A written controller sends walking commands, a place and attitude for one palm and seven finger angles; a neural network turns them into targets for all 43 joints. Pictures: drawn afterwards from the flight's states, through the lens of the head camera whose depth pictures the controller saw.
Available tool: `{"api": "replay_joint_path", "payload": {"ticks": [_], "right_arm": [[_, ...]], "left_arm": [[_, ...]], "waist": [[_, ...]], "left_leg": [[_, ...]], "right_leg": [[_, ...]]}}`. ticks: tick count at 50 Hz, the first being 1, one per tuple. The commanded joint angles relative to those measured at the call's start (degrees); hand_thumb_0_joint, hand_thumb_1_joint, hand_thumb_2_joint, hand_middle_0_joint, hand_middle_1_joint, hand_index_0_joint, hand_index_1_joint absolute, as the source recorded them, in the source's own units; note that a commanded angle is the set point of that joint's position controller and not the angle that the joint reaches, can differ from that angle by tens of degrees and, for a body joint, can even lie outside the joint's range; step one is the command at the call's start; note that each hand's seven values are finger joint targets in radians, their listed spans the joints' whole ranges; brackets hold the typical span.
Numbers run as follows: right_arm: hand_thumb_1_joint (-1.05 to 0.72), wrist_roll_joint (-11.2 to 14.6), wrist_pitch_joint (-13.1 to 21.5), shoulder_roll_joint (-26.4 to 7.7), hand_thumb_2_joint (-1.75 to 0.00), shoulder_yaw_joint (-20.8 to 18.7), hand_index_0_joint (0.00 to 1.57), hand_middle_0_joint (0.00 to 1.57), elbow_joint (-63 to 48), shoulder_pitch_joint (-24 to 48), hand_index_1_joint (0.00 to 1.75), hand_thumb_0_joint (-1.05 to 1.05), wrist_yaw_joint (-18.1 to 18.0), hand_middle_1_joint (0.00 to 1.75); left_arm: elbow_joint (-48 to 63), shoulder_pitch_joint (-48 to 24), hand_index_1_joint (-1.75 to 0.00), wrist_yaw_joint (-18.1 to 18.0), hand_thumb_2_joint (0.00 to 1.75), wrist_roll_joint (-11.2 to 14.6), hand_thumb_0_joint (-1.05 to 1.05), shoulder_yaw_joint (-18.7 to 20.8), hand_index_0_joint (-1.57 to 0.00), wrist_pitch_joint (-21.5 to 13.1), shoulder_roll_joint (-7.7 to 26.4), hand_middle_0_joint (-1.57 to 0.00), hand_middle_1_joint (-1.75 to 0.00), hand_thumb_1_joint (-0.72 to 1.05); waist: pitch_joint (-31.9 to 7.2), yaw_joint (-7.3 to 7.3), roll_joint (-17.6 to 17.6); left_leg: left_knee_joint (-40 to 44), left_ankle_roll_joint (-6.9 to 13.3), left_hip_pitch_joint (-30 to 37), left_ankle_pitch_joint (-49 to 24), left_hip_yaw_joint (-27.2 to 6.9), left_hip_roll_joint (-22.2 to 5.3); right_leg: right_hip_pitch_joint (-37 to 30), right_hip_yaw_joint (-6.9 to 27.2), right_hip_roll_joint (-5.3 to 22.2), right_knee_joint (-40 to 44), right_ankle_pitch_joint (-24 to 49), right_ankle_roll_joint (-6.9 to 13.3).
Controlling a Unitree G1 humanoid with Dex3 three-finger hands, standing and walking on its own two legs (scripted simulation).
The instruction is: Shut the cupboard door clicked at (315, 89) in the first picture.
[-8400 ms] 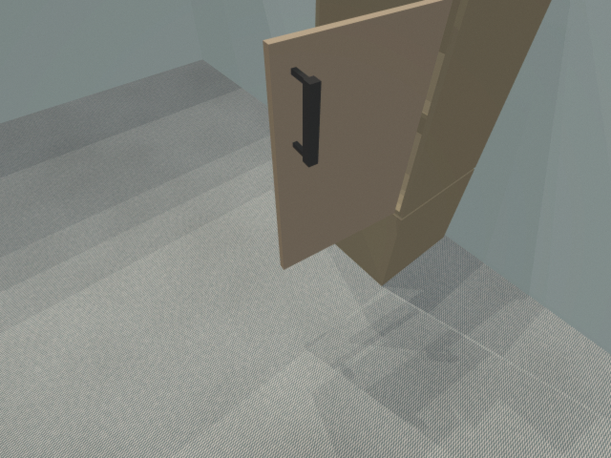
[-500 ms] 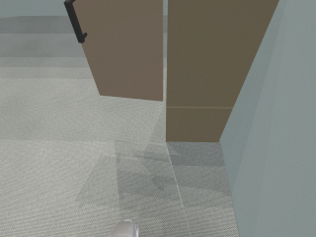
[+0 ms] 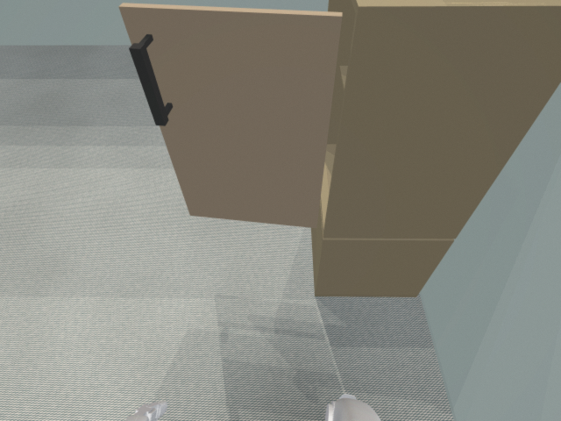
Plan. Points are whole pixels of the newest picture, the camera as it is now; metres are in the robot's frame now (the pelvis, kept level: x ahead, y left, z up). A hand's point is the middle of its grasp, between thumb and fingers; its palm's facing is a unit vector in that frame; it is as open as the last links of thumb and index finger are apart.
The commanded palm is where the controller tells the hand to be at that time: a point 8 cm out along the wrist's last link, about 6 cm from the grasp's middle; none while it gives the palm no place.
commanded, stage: take the last steps up to it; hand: left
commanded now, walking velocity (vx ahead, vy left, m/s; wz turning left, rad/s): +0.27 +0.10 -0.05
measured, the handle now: (154, 82) +0.69 +0.29 +0.12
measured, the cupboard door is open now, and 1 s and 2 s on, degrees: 83 83 83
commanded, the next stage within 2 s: come to a stop and stand still in 0.22 s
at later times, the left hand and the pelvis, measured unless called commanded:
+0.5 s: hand (174, 410) +0.17 +0.19 -0.16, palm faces +0.07 -0.97 -0.22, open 7.3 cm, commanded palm none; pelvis +0.18 +0.01 +0.01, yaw -1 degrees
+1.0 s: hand (173, 361) +0.24 +0.21 -0.17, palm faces -0.03 -0.96 -0.28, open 7.4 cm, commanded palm none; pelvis +0.16 +0.01 -0.01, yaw -4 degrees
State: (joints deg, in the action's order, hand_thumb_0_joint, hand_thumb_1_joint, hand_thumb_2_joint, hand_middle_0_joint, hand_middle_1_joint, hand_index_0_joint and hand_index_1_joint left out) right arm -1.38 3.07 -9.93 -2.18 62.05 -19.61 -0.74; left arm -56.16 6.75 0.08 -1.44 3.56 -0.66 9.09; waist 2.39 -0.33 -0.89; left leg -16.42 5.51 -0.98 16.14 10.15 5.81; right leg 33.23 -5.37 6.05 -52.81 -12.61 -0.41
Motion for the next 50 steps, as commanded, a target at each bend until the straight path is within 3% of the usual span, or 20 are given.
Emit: {"api": "replay_joint_path", "payload": {"ticks": [1,4,6,7,8,9,11,14,20,23,25,27,29,31,33,37,44,47,49,50], "right_arm": [[-0.9,-0.53,0.73,-5.9,-0.9,-0.43,0.2,0.2,-0.38,-6.53,0.3,0.0,-0.46,0.3],[-0.9,-0.36,0.36,-6.63,-0.9,-0.33,0.2,0.2,0.73,-7.3,0.3,0.0,-0.57,0.3],[-0.9,0.19,0.45,-7.64,-0.9,-0.41,0.2,0.2,0.63,-5.31,0.3,0.0,-0.51,0.3],[-0.9,0.92,0.6,-7.55,-0.9,-0.58,0.2,0.2,-0.04,-4.14,0.3,0.0,-0.34,0.3],[-0.9,1.69,1.04,-4.96,-0.9,-0.52,0.2,0.2,-1.35,-6.82,0.3,0.0,-0.14,0.3],[-0.9,1.21,0.25,-6.23,-0.9,-0.74,0.2,0.2,-1.56,-5.05,0.3,0.0,-0.14,0.3],[-0.9,0.67,-1.23,-3.93,-0.9,-1.03,0.2,0.2,-1.78,-0.22,0.3,0.0,0.33,0.3],[-0.9,-0.01,-2.96,0.44,-0.9,-0.16,0.2,0.2,-0.17,-4.71,0.3,0.0,0.86,0.3],[-0.9,0.92,-3.39,2.09,-0.9,0.49,0.2,0.2,-1.19,-0.78,0.3,0.0,0.5,0.3],[-0.9,1.2,-3.7,-0.28,-0.9,0.07,0.2,0.2,-2.72,3.0,0.3,0.0,0.27,0.3],[-0.9,1.16,-3.86,-1.31,-0.9,-0.52,0.2,0.2,-2.86,3.76,0.3,0.0,0.03,0.3],[-0.9,0.8,-3.35,-4.13,-0.9,-1.23,0.2,0.2,-2.32,2.03,0.3,0.0,-0.18,0.3],[-0.9,0.52,-3.02,-10.81,-0.9,-2.38,0.2,0.2,-3.1,-0.12,0.3,0.0,-1.16,0.3],[-0.9,0.25,-3.5,-11.3,-0.9,-2.24,0.2,0.2,-3.89,1.7,0.3,0.0,-2.39,0.3],[-0.9,0.1,-3.81,-9.94,-0.9,-2.14,0.2,0.2,-4.93,4.81,0.3,0.0,-3.18,0.3],[-0.9,0.06,-3.68,-9.55,-0.9,-2.5,0.2,0.2,-6.92,8.55,0.3,0.0,-3.28,0.3],[-0.9,-0.53,-3.97,-11.5,-0.9,-3.84,0.2,0.2,-6.81,8.68,0.3,0.0,-1.72,0.3],[-0.9,0.25,-4.46,-10.27,-0.9,-3.92,0.2,0.2,-7.09,8.56,0.3,0.0,-0.99,0.3],[-0.9,0.73,-5.24,-3.8,-0.9,-2.56,0.2,0.2,-9.28,11.15,0.3,0.0,-0.08,0.3],[-0.9,0.58,-5.61,-4.4,-0.9,-2.37,0.2,0.2,-9.73,12.59,0.3,0.0,0.31,0.3]], "left_arm": [[4.03,-1.75,-0.3,0.25,0.9,0.06,0.0,-0.13,-0.2,-0.44,2.43,-0.2,-0.3,0.9],[3.98,0.53,-0.3,-0.05,0.9,0.09,0.0,-0.12,-0.2,-0.6,2.86,-0.2,-0.3,0.9],[1.04,12.34,-0.3,-0.36,0.9,0.08,0.0,0.63,-0.2,-1.59,4.81,-0.2,-0.3,0.9],[-1.45,20.64,-0.3,-0.65,0.9,-0.14,0.0,1.64,-0.2,-2.28,7.61,-0.2,-0.3,0.9],[-2.82,26.14,-0.3,-1.13,0.9,-0.3,0.0,2.98,-0.2,-2.59,13.2,-0.2,-0.3,0.9],[-2.81,23.7,-0.3,-1.17,0.9,0.93,0.0,2.89,-0.2,-2.42,14.75,-0.2,-0.3,0.9],[0.66,12.04,-0.3,-1.88,0.9,1.06,0.0,1.74,-0.2,-2.16,8.72,-0.2,-0.3,0.9],[0.24,8.61,-0.3,-1.42,0.9,0.65,0.0,-0.04,-0.2,-3.3,3.67,-0.2,-0.3,0.9],[-2.6,11.35,-0.3,-1.57,0.9,0.26,0.0,0.02,-0.2,-3.34,5.96,-0.2,-0.3,0.9],[-3.31,11.74,-0.3,-2.17,0.9,0.1,0.0,0.32,-0.2,-1.92,8.03,-0.2,-0.3,0.9],[-3.38,11.35,-0.3,-2.41,0.9,0.03,0.0,0.56,-0.2,-0.78,8.72,-0.2,-0.3,0.9],[-3.23,12.29,-0.3,-2.72,0.9,0.42,0.0,0.24,-0.2,0.1,7.33,-0.2,-0.3,0.9],[-2.8,17.26,-0.3,-3.26,0.9,1.31,0.0,-0.75,-0.2,1.16,2.8,-0.2,-0.3,0.9],[-2.02,15.84,-0.3,-3.37,0.9,0.86,0.0,-0.3,-0.2,2.34,3.47,-0.2,-0.3,0.9],[-2.21,13.97,-0.3,-3.14,0.9,0.48,0.0,0.88,-0.2,3.26,5.59,-0.2,-0.3,0.9],[-0.48,13.27,-0.3,-1.84,0.9,0.57,0.0,1.73,-0.2,3.87,5.76,-0.2,-0.3,0.9],[2.28,10.25,-0.3,-0.74,0.9,0.35,0.0,0.76,-0.2,3.22,3.51,-0.2,-0.3,0.9],[0.52,15.92,-0.3,-0.83,0.9,0.26,0.0,1.01,-0.2,2.54,5.82,-0.2,-0.3,0.9],[1.99,11.39,-0.3,-1.49,0.9,-0.7,0.0,1.68,-0.2,1.95,13.19,-0.2,-0.3,0.9],[3.15,7.87,-0.3,-1.68,0.9,-0.42,0.0,0.92,-0.2,1.7,12.83,-0.2,-0.3,0.9]], "waist": [[4.68,-0.27,1.43],[3.93,1.08,2.4],[-1.53,6.62,0.86],[-6.46,9.83,-1.97],[-12.75,9.88,-14.04],[-10.23,7.9,-10.32],[3.01,4.12,-1.89],[3.47,-0.78,-4.43],[-3.38,0.27,-5.99],[-3.64,0.96,-9.69],[-2.41,0.33,-11.79],[-3.14,-0.55,-6.65],[-9.01,-0.75,12.99],[-6.27,-0.67,12.68],[-5.25,-0.6,16.94],[-7.75,0.38,8.28],[-7.53,-0.82,13.81],[-7.81,1.86,6.16],[-0.65,1.7,-17.34],[0.13,2.21,-13.07]], "left_leg": [[4.37,5.1,1.24,-33.77,-10.15,-19.91],[-1.01,3.46,0.61,-46.69,-8.12,-18.88],[-13.67,0.8,-2.84,-51.7,-6.16,-16.38],[-26.4,-1.29,-10.93,-42.22,-4.16,-12.54],[-45.82,-4.47,-27.07,-1.63,-2.66,-2.28],[-58.34,-4.51,-30.46,15.87,-9.13,-3.01],[-57.04,-3.93,-31.38,6.69,-13.44,-8.95],[-48.96,-5.83,-25.28,-0.6,-11.05,-10.55],[-29.51,-9.16,-22.88,-1.02,-6.49,-8.52],[-23.58,-8.82,-20.88,-0.99,-6.4,-6.81],[-17.5,-8.53,-16.48,-5.54,-6.17,-6.44],[-9.14,-7.17,-8.55,-21.84,-8.12,-10.22],[-7.87,3.13,-2.2,-58.6,-23.83,-28.44],[-6.1,6.61,-9.01,-56.2,-22.09,-29.72],[-5.83,5.82,-11.31,-51.87,-19.88,-27.95],[-5.63,5.17,-8.72,-37.69,-16.47,-26.13],[-2.6,3.01,-10.54,-13.44,-17.44,-24.32],[-6.78,-1.53,-18.78,-3.14,-13.84,-18.69],[-22.93,-7.69,-27.31,12.15,-5.96,-7.48],[-28.23,-6.91,-22.83,13.42,-9.38,-8.53]], "right_leg": [[0.58,0.31,-0.14,8.66,0.0,1.94],[-7.33,-2.21,-3.3,12.32,-2.79,3.75],[-22.5,-2.3,-5.07,19.05,1.18,4.86],[-36.13,4.38,0.23,22.64,6.83,7.57],[-50.39,31.44,17.91,29.5,17.28,15.54],[-43.81,38.07,24.04,35.67,17.04,18.42],[-23.65,26.9,18.84,41.5,-0.67,13.76],[-14.08,10.95,11.1,43.74,5.19,8.56],[-24.46,2.8,8.11,34.07,41.31,7.88],[-25.99,3.07,8.06,30.24,42.2,7.5],[-23.04,2.68,7.11,27.81,34.09,6.29],[-19.31,2.23,4.52,21.72,20.16,3.4],[-13.19,-0.05,-3.73,7.42,-21.54,-1.25],[-11.74,5.91,-5.25,-8.89,-25.58,-0.63],[-8.58,9.1,-4.87,-16.05,-21.83,-1.1],[-5.2,8.21,-4.86,-18.13,-15.37,-2.38],[-14.54,2.41,-4.31,9.66,-15.37,-1.64],[-28.22,1.31,-4.66,29.63,-2.29,-0.47],[-19.8,21.28,12.83,41.98,-9.99,6.71],[-12.78,19.18,14.9,43.37,-13.69,9.47]]}}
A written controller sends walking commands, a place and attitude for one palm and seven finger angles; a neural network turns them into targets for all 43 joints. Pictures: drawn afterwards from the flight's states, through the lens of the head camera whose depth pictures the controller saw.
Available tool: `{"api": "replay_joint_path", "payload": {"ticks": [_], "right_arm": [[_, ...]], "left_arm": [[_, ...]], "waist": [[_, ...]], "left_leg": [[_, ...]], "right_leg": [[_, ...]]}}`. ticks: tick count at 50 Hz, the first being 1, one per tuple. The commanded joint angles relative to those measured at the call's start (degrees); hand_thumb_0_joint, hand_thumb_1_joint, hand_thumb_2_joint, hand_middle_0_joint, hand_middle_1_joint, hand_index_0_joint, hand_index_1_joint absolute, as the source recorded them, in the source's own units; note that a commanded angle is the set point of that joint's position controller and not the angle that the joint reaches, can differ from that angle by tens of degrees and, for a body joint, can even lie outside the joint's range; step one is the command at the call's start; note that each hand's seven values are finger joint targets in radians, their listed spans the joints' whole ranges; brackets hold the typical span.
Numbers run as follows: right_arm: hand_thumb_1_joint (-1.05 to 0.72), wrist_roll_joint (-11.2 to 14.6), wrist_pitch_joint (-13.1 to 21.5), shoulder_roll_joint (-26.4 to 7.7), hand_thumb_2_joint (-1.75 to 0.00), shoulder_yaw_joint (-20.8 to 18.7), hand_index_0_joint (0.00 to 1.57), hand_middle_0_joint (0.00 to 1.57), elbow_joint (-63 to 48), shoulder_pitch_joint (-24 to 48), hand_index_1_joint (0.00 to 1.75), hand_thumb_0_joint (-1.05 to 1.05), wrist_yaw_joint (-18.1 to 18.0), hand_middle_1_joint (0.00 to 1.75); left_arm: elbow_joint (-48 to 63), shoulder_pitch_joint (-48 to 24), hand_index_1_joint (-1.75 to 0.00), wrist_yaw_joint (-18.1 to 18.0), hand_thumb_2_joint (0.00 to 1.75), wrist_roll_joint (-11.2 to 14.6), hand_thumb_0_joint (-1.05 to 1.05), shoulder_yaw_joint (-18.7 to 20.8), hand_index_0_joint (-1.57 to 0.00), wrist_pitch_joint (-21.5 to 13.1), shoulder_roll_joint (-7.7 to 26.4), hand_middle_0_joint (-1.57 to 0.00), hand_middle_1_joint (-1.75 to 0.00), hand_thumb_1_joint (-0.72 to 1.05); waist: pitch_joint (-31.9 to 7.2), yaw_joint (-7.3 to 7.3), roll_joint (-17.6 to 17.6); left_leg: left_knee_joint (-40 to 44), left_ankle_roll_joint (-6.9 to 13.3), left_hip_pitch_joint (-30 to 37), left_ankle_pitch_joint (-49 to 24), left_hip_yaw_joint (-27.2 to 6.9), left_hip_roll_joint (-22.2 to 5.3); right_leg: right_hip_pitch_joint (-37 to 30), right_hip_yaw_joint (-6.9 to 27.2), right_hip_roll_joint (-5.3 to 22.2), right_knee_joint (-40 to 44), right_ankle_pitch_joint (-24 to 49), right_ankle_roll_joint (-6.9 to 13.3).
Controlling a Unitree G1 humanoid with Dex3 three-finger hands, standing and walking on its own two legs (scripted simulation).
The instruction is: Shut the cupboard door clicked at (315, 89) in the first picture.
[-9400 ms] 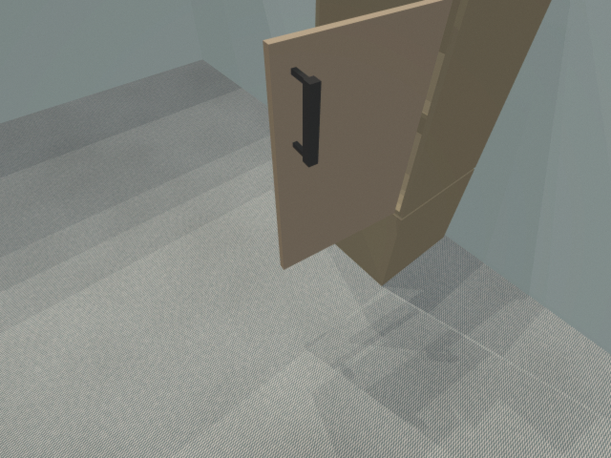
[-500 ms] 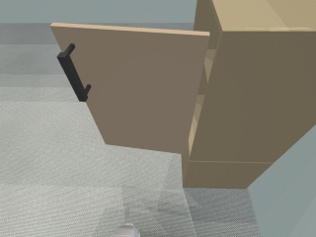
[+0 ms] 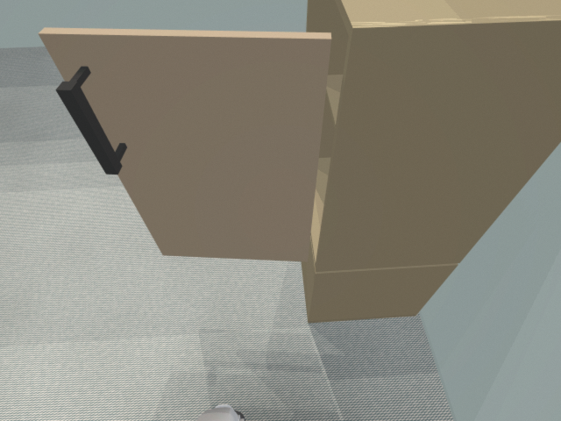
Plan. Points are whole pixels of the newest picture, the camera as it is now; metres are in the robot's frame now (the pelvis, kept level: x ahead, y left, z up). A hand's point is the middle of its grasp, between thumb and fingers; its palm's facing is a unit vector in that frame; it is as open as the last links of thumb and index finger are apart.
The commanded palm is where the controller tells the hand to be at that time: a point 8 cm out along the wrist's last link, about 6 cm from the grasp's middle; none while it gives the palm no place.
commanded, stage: come to a stop and stand still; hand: left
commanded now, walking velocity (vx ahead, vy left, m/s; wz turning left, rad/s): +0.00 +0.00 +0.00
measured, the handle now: (98, 124) +0.51 +0.32 +0.13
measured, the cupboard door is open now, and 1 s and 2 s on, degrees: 83 83 83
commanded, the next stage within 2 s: look again from close up in 0.36 s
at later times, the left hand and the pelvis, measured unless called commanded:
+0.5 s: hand out of the picture -0.01 +0.15 -0.16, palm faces +0.06 -0.98 -0.20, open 7.3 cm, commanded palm none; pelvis -0.01 -0.02 +0.02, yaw +1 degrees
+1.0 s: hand out of the picture +0.01 +0.18 -0.16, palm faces +0.03 -0.98 -0.19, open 7.4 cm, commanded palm none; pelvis +0.00 +0.00 +0.01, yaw +1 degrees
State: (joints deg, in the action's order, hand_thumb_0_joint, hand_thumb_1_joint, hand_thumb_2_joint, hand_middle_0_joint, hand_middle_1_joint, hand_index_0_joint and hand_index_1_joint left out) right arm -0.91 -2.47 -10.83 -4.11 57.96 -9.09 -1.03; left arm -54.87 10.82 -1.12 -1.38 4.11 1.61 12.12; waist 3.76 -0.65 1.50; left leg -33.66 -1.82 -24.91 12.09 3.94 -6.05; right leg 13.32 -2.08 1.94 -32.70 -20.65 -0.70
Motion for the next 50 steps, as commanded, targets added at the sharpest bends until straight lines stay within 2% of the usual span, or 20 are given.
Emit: {"api": "replay_joint_path", "payload": {"ticks": [1,4,7,9,10,11,12,15,18,22,23,24,25,26,27,29,30,34,40,50], "right_arm": [[-0.9,-0.08,-0.28,-3.12,-0.9,-0.53,0.2,0.2,-4.94,1.12,0.3,0.0,0.78,0.3],[-0.9,-0.04,-0.17,-2.82,-0.9,-0.15,0.2,0.2,-1.1,-3.27,0.3,0.0,0.64,0.3],[-0.9,0.23,0.73,-1.52,-0.9,0.74,0.2,0.2,0.58,-5.17,0.3,0.0,0.33,0.3],[-0.9,0.2,2.06,-1.77,-0.9,1.45,0.2,0.2,2.63,-7.68,0.3,0.0,-0.05,0.3],[-0.9,0.01,2.9,-3.04,-0.9,1.53,0.2,0.2,3.36,-7.69,0.3,0.0,-0.45,0.3],[-0.9,-0.16,3.19,-4.93,-0.9,1.57,0.2,0.2,3.23,-7.01,0.3,0.0,-0.94,0.3],[-0.9,-0.1,2.84,-5.09,-0.9,1.69,0.2,0.2,3.4,-6.44,0.3,0.0,-1.09,0.3],[-0.9,0.2,3.13,-3.23,-0.9,2.17,0.2,0.2,5.29,-7.48,0.3,0.0,-1.45,0.3],[-0.9,0.23,2.83,-2.78,-0.9,2.22,0.2,0.2,5.58,-7.27,0.3,0.0,-1.37,0.3],[-0.9,0.29,2.65,-2.26,-0.9,2.36,0.2,0.2,6.36,-8.24,0.3,0.0,-1.27,0.3],[-0.9,0.64,3.91,-4.87,-0.9,2.46,0.2,0.2,2.48,-3.44,0.3,0.0,-0.35,0.3],[-0.9,0.45,3.25,-1.6,-0.9,2.78,0.2,0.2,1.1,-7.4,0.3,0.0,0.13,0.3],[-0.9,-0.32,3.2,-1.18,-0.9,3.07,0.2,0.2,1.52,-7.42,0.3,0.0,0.34,0.3],[-0.9,-0.26,3.42,-2.02,-0.9,3.18,0.2,0.2,1.27,-9.14,0.3,0.0,0.38,0.3],[-0.9,-0.33,3.64,-2.52,-0.9,3.19,0.2,0.2,1.13,-9.97,0.3,0.0,0.46,0.3],[-0.9,-0.1,4.02,-3.19,-0.9,3.41,0.2,0.2,0.7,-9.97,0.3,0.0,0.3,0.3],[-0.9,-0.11,4.43,-3.12,-0.9,3.61,0.2,0.2,0.58,-9.97,0.3,0.0,0.12,0.3],[-0.9,0.17,4.36,-3.96,-0.9,3.83,0.2,0.2,0.09,-8.64,0.3,0.0,-0.12,0.3],[-0.9,0.23,4.45,-4.57,-0.9,4.06,0.2,0.2,1.12,-8.11,0.3,0.0,-0.21,0.3],[-0.9,0.37,4.89,-5.82,-0.9,3.98,0.2,0.2,2.39,-7.05,0.3,0.0,-0.48,0.3]], "left_arm": [[2.33,0.63,-0.3,-0.66,0.9,-0.74,0.0,-0.01,-0.2,-0.88,8.29,-0.2,-0.3,0.9],[1.17,-0.81,-0.3,-0.51,0.9,-0.07,0.0,-0.72,-0.2,-1.5,6.07,-0.2,-0.3,0.9],[-0.88,1.73,-0.3,-0.78,0.9,0.22,0.0,-1.12,-0.2,-2.06,5.7,-0.2,-0.3,0.9],[-2.62,3.38,-0.3,-0.78,0.9,1.01,0.0,-1.61,-0.2,-2.32,4.47,-0.2,-0.3,0.9],[-3.29,5.34,-0.3,-0.54,0.9,1.41,0.0,-1.93,-0.2,-2.31,2.58,-0.2,-0.3,0.9],[-3.62,6.39,-0.3,-0.7,0.9,1.64,0.0,-2.17,-0.2,-2.11,1.76,-0.2,-0.3,0.9],[-3.95,5.8,-0.3,-0.88,0.9,1.36,0.0,-2.22,-0.2,-1.91,1.95,-0.2,-0.3,0.9],[-5.94,4.85,-0.3,-0.64,0.9,1.34,0.0,-2.15,-0.2,-1.75,2.51,-0.2,-0.3,0.9],[-7.3,5.33,-0.3,-0.49,0.9,1.27,0.0,-2.49,-0.2,-1.98,2.23,-0.2,-0.3,0.9],[-8.38,5.68,-0.3,-0.49,0.9,1.11,0.0,-2.84,-0.2,-2.18,1.58,-0.2,-0.3,0.9],[-9.06,11.64,-0.3,-3.06,0.9,-0.17,0.0,-3.36,-0.2,-3.85,2.71,-0.2,-0.3,0.9],[-6.37,8.0,-0.3,-2.69,0.9,0.55,0.0,-3.14,-0.2,-4.25,5.28,-0.2,-0.3,0.9],[-5.58,5.99,-0.3,-2.1,0.9,0.38,0.0,-2.83,-0.2,-4.65,5.67,-0.2,-0.3,0.9],[-5.37,6.36,-0.3,-1.9,0.9,0.48,0.0,-2.99,-0.2,-4.68,4.8,-0.2,-0.3,0.9],[-5.12,6.79,-0.3,-1.82,0.9,0.44,0.0,-3.25,-0.2,-4.66,3.49,-0.2,-0.3,0.9],[-5.07,7.51,-0.3,-1.61,0.9,0.55,0.0,-3.58,-0.2,-4.29,2.53,-0.2,-0.3,0.9],[-4.88,8.13,-0.3,-1.48,0.9,0.48,0.0,-3.45,-0.2,-4.25,2.5,-0.2,-0.3,0.9],[-5.02,9.24,-0.3,-1.26,0.9,0.62,0.0,-3.81,-0.2,-3.75,2.51,-0.2,-0.3,0.9],[-4.75,9.42,-0.3,-1.12,0.9,0.63,0.0,-3.75,-0.2,-3.33,3.52,-0.2,-0.3,0.9],[-4.8,8.57,-0.3,-1.04,0.9,0.68,0.0,-3.5,-0.2,-3.31,5.19,-0.2,-0.3,0.9]], "waist": [[0.44,0.77,-14.26],[1.11,-0.43,-13.48],[0.18,-0.08,-10.03],[-3.01,-0.09,-4.31],[-4.24,1.08,2.48],[-4.41,1.99,5.31],[-3.46,1.92,1.87],[-4.5,1.68,7.65],[-2.4,1.18,1.54],[0.53,0.69,-3.79],[0.88,2.9,-2.6],[-2.7,-1.14,-2.68],[-0.98,-0.48,0.45],[-1.49,-1.12,-2.63],[-1.43,-1.16,-3.66],[-0.94,-0.75,-3.38],[-1.33,-0.23,-0.68],[0.37,0.46,-3.77],[1.27,1.1,-2.03],[-1.99,1.41,-1.29]], "left_leg": [[-13.66,0.91,1.0,15.55,-4.07,3.15],[-15.74,0.41,2.43,10.57,-2.49,3.87],[-1.5,-0.24,7.48,7.9,-1.11,4.21],[11.03,0.54,15.56,-6.19,-3.7,3.16],[11.73,2.36,17.06,-14.56,-8.73,-1.29],[11.64,4.07,14.57,-17.69,-10.83,-4.24],[12.01,3.56,12.57,-11.98,-8.93,-3.86],[13.24,2.94,12.92,-12.13,-7.69,-1.89],[13.77,2.07,13.77,-5.25,-6.56,-0.55],[14.67,1.87,14.47,-3.11,-5.8,0.08],[1.82,1.19,11.84,-7.18,-3.67,0.42],[3.65,1.63,12.13,4.09,-3.69,1.92],[5.64,1.66,13.29,2.12,-3.54,2.56],[6.09,1.98,13.26,1.23,-3.99,1.98],[6.43,2.25,12.7,-0.66,-4.52,1.8],[8.31,2.98,12.11,-2.49,-5.5,1.1],[9.02,3.33,11.45,-4.73,-5.71,0.77],[10.11,3.68,10.8,-3.4,-5.98,1.02],[12.09,4.0,10.49,-2.95,-5.97,0.88],[11.83,4.19,13.27,-9.52,-5.55,0.3]], "right_leg": [[9.06,13.38,16.13,21.84,-3.7,9.46],[4.57,6.41,11.39,16.66,14.14,8.4],[0.33,5.28,10.51,12.47,20.88,7.67],[-0.15,4.61,8.3,7.66,20.64,4.76],[0.04,3.18,5.29,6.39,17.23,2.7],[-2.65,2.83,3.98,7.81,14.11,1.66],[-4.75,3.28,3.67,10.47,11.34,1.59],[-7.91,2.39,4.02,10.37,13.85,1.85],[-5.32,3.78,4.68,13.27,12.08,2.19],[-2.82,4.17,4.88,15.28,9.29,2.14],[-1.52,7.45,7.36,13.2,32.38,1.05],[-1.19,8.11,9.3,14.08,17.74,3.19],[0.4,7.47,8.71,13.54,14.83,4.42],[1.71,6.25,6.9,13.22,7.11,4.33],[1.93,5.45,5.67,12.45,5.38,4.07],[1.36,4.41,4.23,10.58,5.23,3.45],[-0.25,3.71,3.86,9.56,7.94,3.39],[-0.23,4.15,3.79,9.54,7.47,2.85],[-1.32,3.75,3.67,9.97,7.96,2.43],[-4.61,3.29,4.3,9.59,15.15,1.99]]}}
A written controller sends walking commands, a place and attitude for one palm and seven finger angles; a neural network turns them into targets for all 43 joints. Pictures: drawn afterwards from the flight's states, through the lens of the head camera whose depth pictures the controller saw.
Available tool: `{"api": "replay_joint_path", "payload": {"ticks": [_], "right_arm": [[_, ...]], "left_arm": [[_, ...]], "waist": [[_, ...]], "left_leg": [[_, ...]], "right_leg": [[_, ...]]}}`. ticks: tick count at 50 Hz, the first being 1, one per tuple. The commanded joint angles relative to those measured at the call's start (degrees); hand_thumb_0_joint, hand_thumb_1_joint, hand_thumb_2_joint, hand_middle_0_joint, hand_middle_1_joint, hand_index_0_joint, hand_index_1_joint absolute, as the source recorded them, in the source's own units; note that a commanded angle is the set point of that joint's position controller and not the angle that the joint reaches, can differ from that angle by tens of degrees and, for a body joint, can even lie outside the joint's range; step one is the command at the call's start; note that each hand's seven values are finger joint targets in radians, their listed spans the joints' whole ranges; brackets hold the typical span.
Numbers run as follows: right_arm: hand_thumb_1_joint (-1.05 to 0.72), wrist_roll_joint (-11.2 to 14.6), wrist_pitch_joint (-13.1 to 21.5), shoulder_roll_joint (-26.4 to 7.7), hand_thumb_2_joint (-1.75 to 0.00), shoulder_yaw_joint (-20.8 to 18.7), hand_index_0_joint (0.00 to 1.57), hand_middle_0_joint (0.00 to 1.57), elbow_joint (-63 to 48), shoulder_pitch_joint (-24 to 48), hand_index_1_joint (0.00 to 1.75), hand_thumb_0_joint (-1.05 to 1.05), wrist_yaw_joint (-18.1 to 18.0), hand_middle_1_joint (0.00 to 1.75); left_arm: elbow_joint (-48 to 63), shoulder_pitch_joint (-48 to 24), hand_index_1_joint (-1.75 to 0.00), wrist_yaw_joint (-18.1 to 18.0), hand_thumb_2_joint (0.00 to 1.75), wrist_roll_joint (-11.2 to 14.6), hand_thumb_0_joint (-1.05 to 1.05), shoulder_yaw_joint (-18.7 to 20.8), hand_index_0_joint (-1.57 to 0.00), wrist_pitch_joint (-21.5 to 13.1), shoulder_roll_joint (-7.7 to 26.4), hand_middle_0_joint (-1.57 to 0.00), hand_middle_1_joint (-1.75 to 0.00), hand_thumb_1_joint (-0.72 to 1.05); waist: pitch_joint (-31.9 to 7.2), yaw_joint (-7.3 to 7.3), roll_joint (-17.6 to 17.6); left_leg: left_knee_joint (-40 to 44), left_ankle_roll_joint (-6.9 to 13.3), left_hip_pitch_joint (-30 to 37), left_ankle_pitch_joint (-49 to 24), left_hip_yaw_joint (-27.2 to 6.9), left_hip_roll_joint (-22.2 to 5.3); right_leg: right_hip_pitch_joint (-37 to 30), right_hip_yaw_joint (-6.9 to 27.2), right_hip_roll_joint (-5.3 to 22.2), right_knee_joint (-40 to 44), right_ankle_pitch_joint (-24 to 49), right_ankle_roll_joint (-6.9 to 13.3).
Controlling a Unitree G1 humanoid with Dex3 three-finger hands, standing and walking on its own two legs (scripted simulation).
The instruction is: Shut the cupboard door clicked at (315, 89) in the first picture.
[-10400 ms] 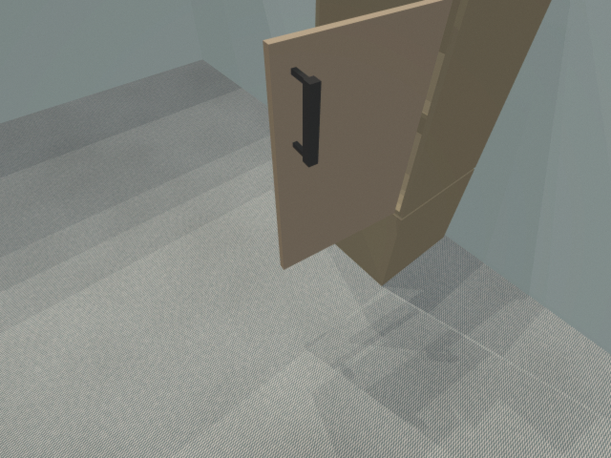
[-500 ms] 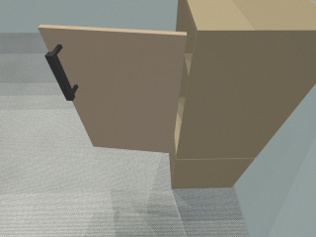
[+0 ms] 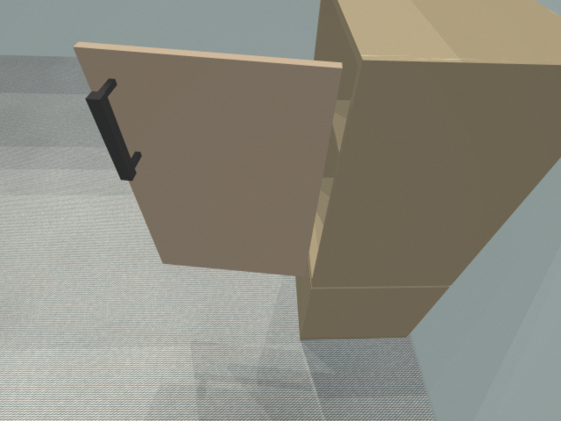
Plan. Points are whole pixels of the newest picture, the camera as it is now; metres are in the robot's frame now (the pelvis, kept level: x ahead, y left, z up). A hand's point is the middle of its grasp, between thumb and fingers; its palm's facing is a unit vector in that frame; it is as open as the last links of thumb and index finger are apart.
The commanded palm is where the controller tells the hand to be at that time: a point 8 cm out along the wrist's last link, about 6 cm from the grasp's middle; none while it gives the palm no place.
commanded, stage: shuffle to correct the standing spot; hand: left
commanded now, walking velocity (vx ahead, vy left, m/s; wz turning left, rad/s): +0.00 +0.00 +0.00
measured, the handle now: (119, 132) +0.52 +0.31 +0.12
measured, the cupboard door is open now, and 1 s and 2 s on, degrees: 83 83 83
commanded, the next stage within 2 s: come to a stop and stand still in 0.86 s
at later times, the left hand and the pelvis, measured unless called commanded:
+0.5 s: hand out of the picture +0.03 +0.24 -0.19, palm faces +0.03 -0.97 -0.24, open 7.4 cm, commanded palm none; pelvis +0.02 +0.04 -0.01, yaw -1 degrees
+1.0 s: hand out of the picture +0.04 +0.29 -0.17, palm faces +0.08 -0.97 -0.24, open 7.4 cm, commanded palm none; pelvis +0.05 +0.10 +0.00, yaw +0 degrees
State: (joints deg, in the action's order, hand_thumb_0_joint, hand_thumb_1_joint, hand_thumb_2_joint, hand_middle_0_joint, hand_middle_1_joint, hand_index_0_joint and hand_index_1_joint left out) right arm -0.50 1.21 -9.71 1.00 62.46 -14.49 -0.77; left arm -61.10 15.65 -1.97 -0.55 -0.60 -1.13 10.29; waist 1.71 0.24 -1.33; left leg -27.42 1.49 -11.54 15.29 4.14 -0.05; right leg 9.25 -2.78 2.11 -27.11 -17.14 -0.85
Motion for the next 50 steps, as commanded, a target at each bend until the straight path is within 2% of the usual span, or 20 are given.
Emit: {"api": "replay_joint_path", "payload": {"ticks": [1,6,14,16,18,20,21,25,29,31,32,33,34,35,36,37,39,42,48,50], "right_arm": [[-0.9,-0.08,1.2,-7.33,-0.9,-1.2,0.2,0.2,-2.08,-1.36,0.3,0.0,-0.72,0.3],[-0.9,-0.21,0.27,-6.6,-0.9,-1.03,0.2,0.2,-2.12,-1.48,0.3,0.0,-0.58,0.3],[-0.9,-0.54,-1.05,-6.6,-0.9,-1.91,0.2,0.2,-4.96,-1.59,0.3,0.0,0.04,0.3],[-0.9,-0.51,-1.04,-6.96,-0.9,-2.1,0.2,0.2,-5.32,-2.27,0.3,0.0,0.11,0.3],[-0.9,-0.65,-0.87,-8.34,-0.9,-2.48,0.2,0.2,-5.41,-3.58,0.3,0.0,0.05,0.3],[-0.9,-0.72,-0.95,-10.46,-0.9,-2.99,0.2,0.2,-4.96,-6.41,0.3,0.0,-0.35,0.3],[-0.9,-0.77,-0.96,-10.55,-0.9,-2.95,0.2,0.2,-4.88,-8.01,0.3,0.0,-0.61,0.3],[-0.9,-1.02,-1.02,-8.85,-0.9,-2.44,0.2,0.2,-6.72,-4.46,0.3,0.0,-0.94,0.3],[-0.9,-1.05,-1.09,-9.57,-0.9,-2.76,0.2,0.2,-7.48,-3.55,0.3,0.0,-0.78,0.3],[-0.9,-0.75,-1.09,-9.28,-0.9,-2.73,0.2,0.2,-7.62,-2.55,0.3,0.0,-0.63,0.3],[-0.9,-0.44,-1.06,-9.33,-0.9,-2.82,0.2,0.2,-7.79,-2.04,0.3,0.0,-0.51,0.3],[-0.9,0.07,-0.9,-8.46,-0.9,-2.81,0.2,0.2,-7.97,-1.95,0.3,0.0,-0.16,0.3],[-0.9,0.44,-0.85,-6.27,-0.9,-2.76,0.2,0.2,-9.28,-2.23,0.3,0.0,0.14,0.3],[-0.9,-0.55,-1.54,-7.31,-0.9,-3.21,0.2,0.2,-10.11,-0.69,0.3,0.0,-0.01,0.3],[-0.9,-0.81,-2.2,-7.2,-0.9,-3.37,0.2,0.2,-9.66,0.02,0.3,0.0,-0.08,0.3],[-0.9,-0.97,-2.71,-6.78,-0.9,-3.45,0.2,0.2,-9.25,1.09,0.3,0.0,0.34,0.3],[-0.9,-0.95,-3.35,-5.71,-0.9,-3.58,0.2,0.2,-9.07,1.37,0.3,0.0,1.45,0.3],[-0.9,-0.63,-3.8,-3.98,-0.9,-3.54,0.2,0.2,-9.44,1.52,0.3,0.0,2.22,0.3],[-0.9,0.22,-3.13,-4.09,-0.9,-3.64,0.2,0.2,-11.73,5.97,0.3,0.0,2.59,0.3],[-0.9,0.29,-2.23,-3.75,-0.9,-3.78,0.2,0.2,-11.11,4.07,0.3,0.0,2.29,0.3]], "left_arm": [[1.44,3.48,-0.3,-0.21,0.9,-0.17,0.0,1.27,-0.2,-0.54,7.25,-0.2,-0.3,0.9],[1.29,3.99,-0.3,-0.44,0.9,-0.27,0.0,1.62,-0.2,-0.02,7.25,-0.2,-0.3,0.9],[3.19,4.07,-0.3,-0.65,0.9,-0.72,0.0,3.85,-0.2,0.89,10.8,-0.2,-0.3,0.9],[3.96,3.57,-0.3,-0.71,0.9,-0.81,0.0,4.2,-0.2,1.13,10.89,-0.2,-0.3,0.9],[4.89,2.99,-0.3,-0.69,0.9,-0.85,0.0,4.28,-0.2,1.5,9.63,-0.2,-0.3,0.9],[6.17,1.06,-0.3,-0.64,0.9,-1.05,0.0,3.53,-0.2,2.05,6.45,-0.2,-0.3,0.9],[7.02,-0.28,-0.3,-0.7,0.9,-0.98,0.0,3.22,-0.2,2.29,5.76,-0.2,-0.3,0.9],[7.2,-1.02,-0.3,-0.27,0.9,-0.79,0.0,3.47,-0.2,2.29,4.7,-0.2,-0.3,0.9],[6.83,0.72,-0.3,-0.36,0.9,-0.71,0.0,3.19,-0.2,2.52,3.05,-0.2,-0.3,0.9],[6.61,3.41,-0.3,-0.57,0.9,-0.72,0.0,3.28,-0.2,2.02,3.45,-0.2,-0.3,0.9],[5.97,5.6,-0.3,-0.75,0.9,-0.79,0.0,3.42,-0.2,1.44,3.86,-0.2,-0.3,0.9],[5.3,8.83,-0.3,-1.1,0.9,-0.99,0.0,3.74,-0.2,0.69,6.05,-0.2,-0.3,0.9],[4.92,11.11,-0.3,-1.6,0.9,-1.51,0.0,4.72,-0.2,0.13,10.91,-0.2,-0.3,0.9],[4.7,12.02,-0.3,-1.48,0.9,-0.89,0.0,5.31,-0.2,-0.01,13.06,-0.2,-0.3,0.9],[4.93,10.92,-0.3,-1.9,0.9,-0.86,0.0,5.33,-0.2,-0.21,12.22,-0.2,-0.3,0.9],[5.49,8.3,-0.3,-2.14,0.9,-0.98,0.0,5.38,-0.2,-0.39,10.86,-0.2,-0.3,0.9],[6.7,4.87,-0.3,-1.65,0.9,-1.02,0.0,4.74,-0.2,-0.6,9.77,-0.2,-0.3,0.9],[7.12,4.25,-0.3,-1.01,0.9,-1.22,0.0,5.02,-0.2,-0.91,10.47,-0.2,-0.3,0.9],[7.99,3.16,-0.3,-0.16,0.9,-1.88,0.0,6.43,-0.2,0.27,14.28,-0.2,-0.3,0.9],[8.2,2.67,-0.3,-0.05,0.9,-2.07,0.0,6.37,-0.2,0.77,14.02,-0.2,-0.3,0.9]], "waist": [[-0.07,0.47,1.65],[0.91,0.77,1.7],[2.77,0.74,-4.72],[2.16,0.54,-3.87],[1.08,0.02,1.6],[2.03,-0.87,11.97],[1.79,-1.65,13.54],[-0.38,0.0,7.19],[-1.71,1.0,5.32],[-2.48,2.76,4.78],[-3.37,3.89,3.03],[-4.89,5.4,-1.93],[-5.36,5.34,-16.05],[-3.63,5.44,-12.77],[-1.39,4.66,-8.67],[0.99,4.14,-9.74],[2.21,2.26,-6.83],[1.1,1.39,-7.63],[1.59,2.73,-11.9],[0.17,1.72,-12.31]], "left_leg": [[5.41,0.73,-0.24,-12.94,-5.74,-5.58],[3.96,0.23,-1.55,-9.12,-4.45,-4.49],[-2.02,-0.57,-5.68,-2.67,-1.36,-1.38],[-1.63,-0.15,-4.79,-4.82,-1.94,-1.63],[1.26,1.35,-0.96,-10.74,-5.55,-4.43],[7.07,6.12,4.1,-20.61,-14.36,-11.01],[8.89,8.64,7.56,-26.09,-16.94,-13.27],[6.91,12.47,7.84,-34.24,-14.35,-13.72],[6.99,11.48,5.16,-32.63,-11.18,-11.6],[4.49,10.19,3.24,-31.35,-9.97,-10.74],[1.92,8.35,1.59,-28.91,-8.65,-9.53],[-3.48,5.26,-3.54,-20.7,-5.67,-6.74],[-14.08,1.07,-16.59,-0.37,-0.85,0.34],[-25.66,-1.48,-21.55,18.6,-1.94,2.48],[-32.59,-1.81,-22.54,17.93,-6.22,-0.11],[-36.23,-2.1,-23.97,15.2,-6.9,-1.06],[-38.72,-2.92,-23.86,8.6,-6.08,-1.73],[-34.76,-4.25,-21.56,3.49,-2.43,-1.77],[-16.79,-4.86,-12.64,1.4,2.23,-0.79],[-9.4,-4.4,-5.13,-0.21,4.0,0.74]], "right_leg": [[-0.76,4.2,4.34,3.93,12.22,2.14],[-0.66,5.28,5.95,3.44,11.3,2.78],[1.29,10.33,11.72,3.9,6.7,5.95],[1.69,8.85,11.12,1.58,7.26,5.57],[4.59,4.05,7.54,-4.05,5.49,3.88],[12.22,-3.07,0.88,-14.51,-8.41,1.19],[17.16,-2.03,0.22,-21.05,-16.79,0.88],[17.23,-1.22,2.44,-26.96,-15.76,1.67],[10.5,-2.76,1.59,-18.46,-9.87,1.63],[4.95,-2.77,1.7,-9.52,-3.18,1.8],[0.33,-2.39,2.61,-2.85,2.35,2.05],[-7.86,2.61,7.38,3.5,9.77,3.07],[-16.32,21.06,21.39,6.8,22.52,9.01],[-15.08,26.94,30.24,8.02,39.53,15.97],[-10.66,23.42,29.98,7.44,38.98,17.84],[-6.59,21.02,27.21,8.33,35.84,16.57],[-2.75,11.87,21.25,8.46,31.89,12.82],[-0.18,4.88,17.28,8.22,30.88,9.42],[4.77,3.43,16.02,6.88,18.76,7.58],[7.02,1.9,14.55,3.34,16.0,6.01]]}}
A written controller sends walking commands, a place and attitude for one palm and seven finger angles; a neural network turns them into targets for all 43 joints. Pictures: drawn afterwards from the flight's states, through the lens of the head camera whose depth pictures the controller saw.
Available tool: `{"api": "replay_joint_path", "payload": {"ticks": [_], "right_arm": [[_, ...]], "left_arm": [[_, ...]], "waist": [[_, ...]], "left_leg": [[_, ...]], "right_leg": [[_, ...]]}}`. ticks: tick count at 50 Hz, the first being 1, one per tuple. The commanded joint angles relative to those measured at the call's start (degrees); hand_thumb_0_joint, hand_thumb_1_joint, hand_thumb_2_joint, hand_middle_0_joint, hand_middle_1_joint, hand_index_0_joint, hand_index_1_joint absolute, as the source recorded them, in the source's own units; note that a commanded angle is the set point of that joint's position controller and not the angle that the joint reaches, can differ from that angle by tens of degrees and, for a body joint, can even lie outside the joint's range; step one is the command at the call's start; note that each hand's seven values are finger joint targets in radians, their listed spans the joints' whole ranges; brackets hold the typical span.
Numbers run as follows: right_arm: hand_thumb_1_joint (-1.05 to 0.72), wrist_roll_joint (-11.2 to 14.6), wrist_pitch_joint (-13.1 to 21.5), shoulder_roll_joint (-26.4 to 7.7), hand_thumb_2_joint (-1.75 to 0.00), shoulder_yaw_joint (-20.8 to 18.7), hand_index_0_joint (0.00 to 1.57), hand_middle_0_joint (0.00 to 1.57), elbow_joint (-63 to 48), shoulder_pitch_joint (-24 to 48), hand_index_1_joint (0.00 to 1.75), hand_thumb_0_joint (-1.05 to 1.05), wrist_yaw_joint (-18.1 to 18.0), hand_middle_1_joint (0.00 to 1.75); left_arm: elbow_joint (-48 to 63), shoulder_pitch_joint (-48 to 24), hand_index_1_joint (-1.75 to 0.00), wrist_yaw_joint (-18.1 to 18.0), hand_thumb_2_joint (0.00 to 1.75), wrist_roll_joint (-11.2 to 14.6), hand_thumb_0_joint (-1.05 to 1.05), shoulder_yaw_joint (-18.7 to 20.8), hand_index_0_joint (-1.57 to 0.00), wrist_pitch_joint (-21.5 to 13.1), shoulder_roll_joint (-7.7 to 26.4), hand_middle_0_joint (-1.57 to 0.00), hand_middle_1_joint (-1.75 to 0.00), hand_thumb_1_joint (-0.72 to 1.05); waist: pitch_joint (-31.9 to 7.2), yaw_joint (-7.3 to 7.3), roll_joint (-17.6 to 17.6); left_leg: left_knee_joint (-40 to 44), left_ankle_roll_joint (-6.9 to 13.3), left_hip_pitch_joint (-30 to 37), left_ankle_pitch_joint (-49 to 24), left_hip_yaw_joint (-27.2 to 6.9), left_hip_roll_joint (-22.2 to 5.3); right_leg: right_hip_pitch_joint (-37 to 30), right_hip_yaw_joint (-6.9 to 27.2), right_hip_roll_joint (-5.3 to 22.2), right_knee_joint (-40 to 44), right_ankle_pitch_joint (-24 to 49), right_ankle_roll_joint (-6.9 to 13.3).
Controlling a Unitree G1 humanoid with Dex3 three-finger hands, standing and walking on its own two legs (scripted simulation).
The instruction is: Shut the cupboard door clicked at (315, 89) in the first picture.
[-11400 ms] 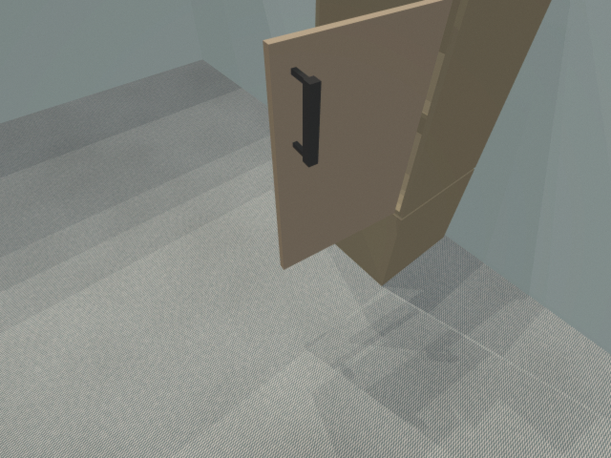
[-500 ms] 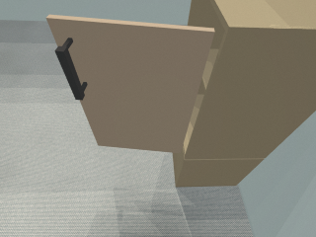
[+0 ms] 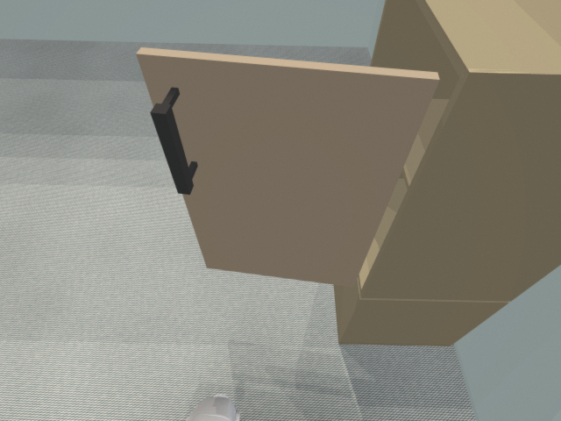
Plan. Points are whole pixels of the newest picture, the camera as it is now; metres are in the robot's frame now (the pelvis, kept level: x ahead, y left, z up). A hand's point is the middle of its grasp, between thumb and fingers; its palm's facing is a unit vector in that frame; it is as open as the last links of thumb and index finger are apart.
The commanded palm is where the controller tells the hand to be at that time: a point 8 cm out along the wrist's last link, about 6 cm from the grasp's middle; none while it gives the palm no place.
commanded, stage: come to a stop and stand still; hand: left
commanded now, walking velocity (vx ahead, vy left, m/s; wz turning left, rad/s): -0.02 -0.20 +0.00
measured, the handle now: (179, 144) +0.47 +0.21 +0.12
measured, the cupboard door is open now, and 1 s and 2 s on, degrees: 83 83 83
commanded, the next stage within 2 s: look again from close up in 0.90 s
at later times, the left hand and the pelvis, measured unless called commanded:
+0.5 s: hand out of the picture +0.06 +0.22 -0.18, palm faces -0.01 -0.98 -0.19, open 7.4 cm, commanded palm none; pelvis -0.01 +0.04 +0.00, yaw -1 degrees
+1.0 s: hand out of the picture -0.03 +0.16 -0.18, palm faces +0.06 -0.99 -0.15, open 7.3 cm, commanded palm none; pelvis -0.01 +0.00 +0.00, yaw +0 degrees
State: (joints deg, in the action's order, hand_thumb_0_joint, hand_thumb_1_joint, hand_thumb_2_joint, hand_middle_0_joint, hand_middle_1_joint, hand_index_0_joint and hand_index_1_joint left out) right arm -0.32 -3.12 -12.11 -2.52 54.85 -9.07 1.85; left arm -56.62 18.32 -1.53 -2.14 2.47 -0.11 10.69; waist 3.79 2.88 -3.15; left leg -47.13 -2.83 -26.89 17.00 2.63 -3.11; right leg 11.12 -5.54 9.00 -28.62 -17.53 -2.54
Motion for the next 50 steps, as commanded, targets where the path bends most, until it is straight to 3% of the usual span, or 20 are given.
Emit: {"api": "replay_joint_path", "payload": {"ticks": [1,2,3,4,6,7,10,14,21,24,25,27,28,30,34,38,40,41,49,50], "right_arm": [[-0.9,-0.04,2.59,-1.72,-0.9,-0.14,0.2,0.2,-2.23,-4.51,0.3,0.0,-0.6,0.3],[-0.9,-0.15,3.17,-3.84,-0.9,-0.45,0.2,0.2,-0.61,-8.53,0.3,0.0,-0.95,0.3],[-0.9,-0.61,3.86,-8.44,-0.9,-1.4,0.2,0.2,0.11,-11.67,0.3,0.0,-1.41,0.3],[-0.9,-0.72,3.85,-11.98,-0.9,-1.75,0.2,0.2,-0.05,-13.74,0.3,0.0,-2.07,0.3],[-0.9,-1.58,3.65,-10.44,-0.9,-0.79,0.2,0.2,-1.17,-8.89,0.3,0.0,-2.98,0.3],[-0.9,-1.72,4.01,-9.0,-0.9,-0.4,0.2,0.2,-0.51,-6.34,0.3,0.0,-3.51,0.3],[-0.9,-1.51,4.12,-5.9,-0.9,0.54,0.2,0.2,-0.61,-3.87,0.3,0.0,-4.22,0.3],[-0.9,-1.52,3.68,-7.43,-0.9,-0.56,0.2,0.2,1.19,-7.83,0.3,0.0,-5.1,0.3],[-0.9,-2.01,3.03,-8.73,-0.9,-1.35,0.2,0.2,1.79,-8.1,0.3,0.0,-4.52,0.3],[-0.9,-1.42,2.52,-8.08,-0.9,-1.62,0.2,0.2,1.81,-6.99,0.3,0.0,-3.86,0.3],[-0.9,-1.08,2.5,-5.15,-0.9,-1.15,0.2,0.2,2.02,-7.39,0.3,0.0,-3.6,0.3],[-0.9,-0.52,1.94,0.19,-0.9,0.37,0.2,0.2,-0.06,-4.75,0.3,0.0,-3.01,0.3],[-0.9,-0.77,1.78,-0.75,-0.9,0.22,0.2,0.2,-0.17,-4.03,0.3,0.0,-2.65,0.3],[-0.9,-1.02,1.39,-0.05,-0.9,0.31,0.2,0.2,2.29,-5.59,0.3,0.0,-2.6,0.3],[-0.9,-0.72,1.86,1.23,-0.9,0.9,0.2,0.2,5.26,-9.33,0.3,0.0,-2.87,0.3],[-0.9,-0.65,3.66,0.78,-0.9,1.67,0.2,0.2,7.61,-11.47,0.3,0.0,-3.63,0.3],[-0.9,-0.64,4.19,-0.37,-0.9,1.73,0.2,0.2,8.3,-11.06,0.3,0.0,-4.32,0.3],[-0.9,-0.53,4.39,0.28,-0.9,1.96,0.2,0.2,9.01,-10.12,0.3,0.0,-4.3,0.3],[-0.9,-0.17,3.61,1.07,-0.9,2.38,0.2,0.2,9.76,-9.48,0.3,0.0,-4.3,0.3],[-0.9,-1.11,3.92,-4.43,-0.9,1.3,0.2,0.2,3.12,-6.16,0.3,0.0,-3.39,0.3]], "left_arm": [[3.22,-0.1,-0.3,-0.49,0.9,-0.24,0.0,3.02,-0.2,0.15,12.82,-0.2,-0.3,0.9],[2.92,1.14,-0.3,-0.48,0.9,0.0,0.0,2.43,-0.2,0.55,10.65,-0.2,-0.3,0.9],[2.74,3.84,-0.3,-0.48,0.9,0.62,0.0,1.48,-0.2,1.02,6.45,-0.2,-0.3,0.9],[3.22,4.9,-0.3,-0.79,0.9,0.98,0.0,0.62,-0.2,1.56,3.34,-0.2,-0.3,0.9],[3.59,4.29,-0.3,-0.96,0.9,1.04,0.0,0.39,-0.2,1.55,3.19,-0.2,-0.3,0.9],[1.48,3.86,-0.3,-0.89,0.9,0.83,0.0,0.6,-0.2,1.54,2.92,-0.2,-0.3,0.9],[0.38,3.73,-0.3,0.58,0.9,0.67,0.0,1.15,-0.2,1.81,4.86,-0.2,-0.3,0.9],[1.56,1.62,-0.3,0.92,0.9,0.59,0.0,1.66,-0.2,3.21,5.16,-0.2,-0.3,0.9],[3.45,-2.01,-0.3,1.37,0.9,1.07,0.0,0.9,-0.2,2.84,2.53,-0.2,-0.3,0.9],[1.71,2.36,-0.3,0.98,0.9,1.24,0.0,1.05,-0.2,1.88,2.37,-0.2,-0.3,0.9],[1.21,3.2,-0.3,0.63,0.9,0.81,0.0,1.1,-0.2,1.32,4.04,-0.2,-0.3,0.9],[1.81,1.87,-0.3,-0.03,0.9,0.67,0.0,1.32,-0.2,0.69,9.64,-0.2,-0.3,0.9],[2.65,-1.18,-0.3,-0.01,0.9,0.7,0.0,0.71,-0.2,0.59,9.11,-0.2,-0.3,0.9],[2.46,-4.16,-0.3,-0.39,0.9,0.81,0.0,0.28,-0.2,-0.26,5.75,-0.2,-0.3,0.9],[1.24,-2.88,-0.3,-0.26,0.9,1.31,0.0,-0.18,-0.2,-0.71,4.62,-0.2,-0.3,0.9],[-0.76,0.23,-0.3,-0.21,0.9,1.98,0.0,-1.01,-0.2,-0.81,2.11,-0.2,-0.3,0.9],[-1.86,2.11,-0.3,-0.43,0.9,1.88,0.0,-1.11,-0.2,-1.03,1.09,-0.2,-0.3,0.9],[-2.98,1.74,-0.3,-0.46,0.9,2.1,0.0,-1.0,-0.2,-0.85,1.91,-0.2,-0.3,0.9],[-5.94,3.16,-0.3,-0.39,0.9,1.78,0.0,-1.99,-0.2,-1.05,1.25,-0.2,-0.3,0.9],[-1.5,2.27,-0.3,-0.96,0.9,0.82,0.0,-2.46,-0.2,-1.76,10.97,-0.2,-0.3,0.9]], "waist": [[-3.13,-2.32,-9.4],[-5.46,-3.68,-3.25],[-8.56,-4.41,12.24],[-9.68,-5.06,21.78],[-4.4,-3.41,11.45],[-5.75,-2.88,16.41],[-2.75,-2.05,13.53],[-5.83,-3.69,11.05],[-5.96,-4.6,13.66],[-7.06,-2.03,12.36],[-5.69,-1.62,6.82],[-1.8,-1.23,-11.26],[-1.68,-1.35,-7.47],[1.42,-3.11,-10.14],[1.06,-3.73,-3.89],[-0.08,-2.91,5.52],[-1.29,-2.02,5.34],[-2.94,-1.83,11.03],[2.01,-2.6,1.84],[6.27,-4.2,6.55]], "left_leg": [[16.23,0.21,16.11,-6.03,5.58,3.84],[20.73,0.21,22.28,-9.07,3.97,1.63],[23.3,2.08,27.63,-17.81,-6.34,-7.61],[29.52,6.45,22.67,-24.65,-19.62,-16.7],[32.69,12.18,13.36,-15.82,-20.68,-19.56],[32.99,10.71,12.95,-16.18,-19.95,-17.46],[29.73,10.87,12.8,-29.71,-10.98,-14.26],[28.8,12.19,17.66,-31.73,-10.61,-16.2],[30.11,11.86,16.56,-19.1,-11.94,-14.27],[27.71,8.62,10.05,-6.78,-9.41,-10.58],[24.95,6.25,5.58,-3.1,-7.15,-7.08],[12.32,1.72,-0.31,10.1,0.93,1.05],[7.89,2.24,3.11,10.58,-1.27,0.42],[5.12,2.43,3.89,5.74,-1.63,0.05],[10.04,1.64,9.25,1.43,0.08,0.24],[25.54,3.12,18.19,-14.25,-4.34,-3.23],[23.82,4.17,17.08,-20.31,-4.78,-5.29],[24.7,4.3,17.21,-22.43,-4.78,-4.76],[28.24,3.41,17.11,-8.24,-3.5,-3.0],[24.4,3.79,15.92,-15.56,-6.46,0.27]], "right_leg": [[7.13,3.73,5.44,1.74,12.85,6.2],[8.27,2.36,2.66,-4.31,6.35,4.85],[13.03,-0.87,-2.57,-13.46,-9.02,2.21],[14.37,1.42,-6.76,-23.01,-22.09,0.9],[12.88,6.54,-5.06,-30.2,-16.8,2.75],[12.58,8.03,-5.24,-31.54,-13.57,2.33],[13.72,7.24,-6.15,-33.31,-7.05,1.67],[15.32,7.38,-7.37,-34.18,-7.62,0.91],[7.77,3.35,-8.04,-13.37,-9.92,1.87],[-3.81,1.64,-8.64,2.26,1.1,2.51],[-8.41,3.61,-7.34,8.48,3.78,2.85],[-1.09,20.28,8.57,18.33,-3.64,8.77],[4.13,19.0,9.07,18.99,-7.65,11.09],[5.46,15.05,3.88,17.76,0.0,10.23],[4.45,10.69,1.58,12.93,8.72,10.84],[4.42,9.16,-3.12,7.13,10.76,6.62],[-0.09,8.93,-4.32,7.1,13.72,5.47],[-2.29,8.02,-3.52,6.29,15.48,5.04],[0.34,9.21,-3.16,11.45,8.6,4.8],[4.24,9.47,-4.4,9.31,11.45,4.93]]}}
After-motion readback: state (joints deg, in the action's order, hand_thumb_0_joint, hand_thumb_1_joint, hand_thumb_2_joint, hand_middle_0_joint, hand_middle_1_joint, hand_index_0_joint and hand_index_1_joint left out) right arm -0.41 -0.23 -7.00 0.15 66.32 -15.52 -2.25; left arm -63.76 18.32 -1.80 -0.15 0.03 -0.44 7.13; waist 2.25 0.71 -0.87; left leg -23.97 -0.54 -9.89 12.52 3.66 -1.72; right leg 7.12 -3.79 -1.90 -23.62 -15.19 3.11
